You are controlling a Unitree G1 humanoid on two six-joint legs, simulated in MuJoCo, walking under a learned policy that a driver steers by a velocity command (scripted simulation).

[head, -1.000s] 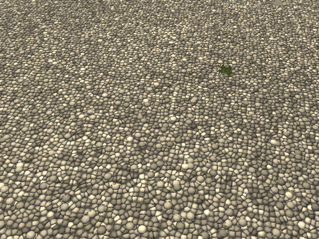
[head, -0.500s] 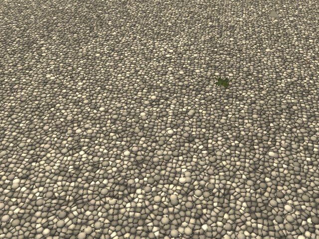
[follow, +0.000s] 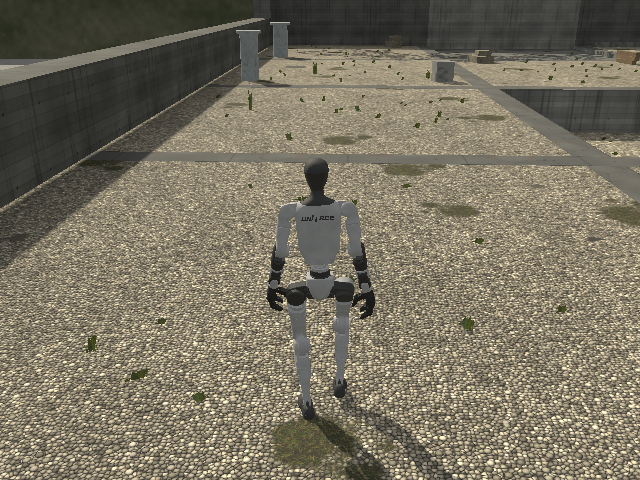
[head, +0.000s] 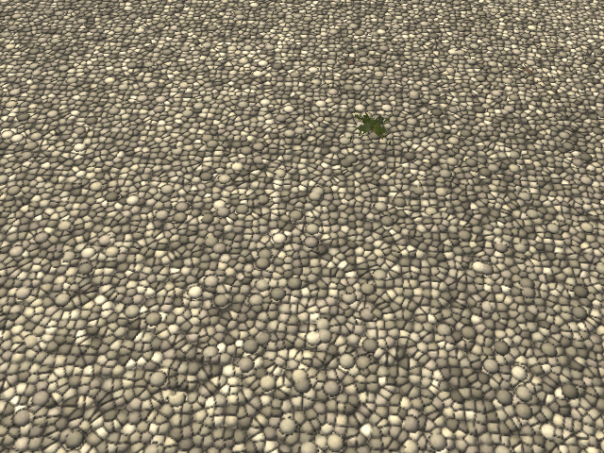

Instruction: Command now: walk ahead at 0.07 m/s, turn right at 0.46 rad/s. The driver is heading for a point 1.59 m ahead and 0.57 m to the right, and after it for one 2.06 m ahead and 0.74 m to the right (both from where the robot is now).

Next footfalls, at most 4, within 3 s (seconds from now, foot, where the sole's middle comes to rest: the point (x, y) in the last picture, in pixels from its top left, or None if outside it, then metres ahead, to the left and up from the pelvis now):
0.16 right None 0.14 -0.09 -0.78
0.68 left None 0.14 0.10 -0.78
1.14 right None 0.09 -0.12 -0.78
1.60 left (371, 443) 0.48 -0.14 -0.78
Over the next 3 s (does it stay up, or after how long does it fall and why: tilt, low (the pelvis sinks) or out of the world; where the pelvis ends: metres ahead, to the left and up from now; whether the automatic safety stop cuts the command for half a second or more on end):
stays up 0.96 -0.44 0.00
